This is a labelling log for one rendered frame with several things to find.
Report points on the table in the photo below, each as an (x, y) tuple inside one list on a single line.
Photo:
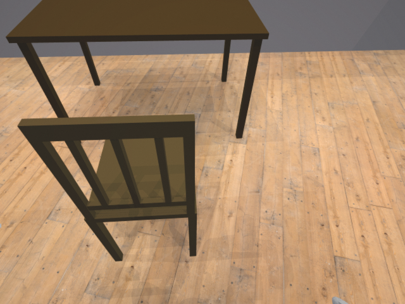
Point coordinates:
[(139, 20)]

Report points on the chair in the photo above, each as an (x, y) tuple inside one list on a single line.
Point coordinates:
[(146, 170)]

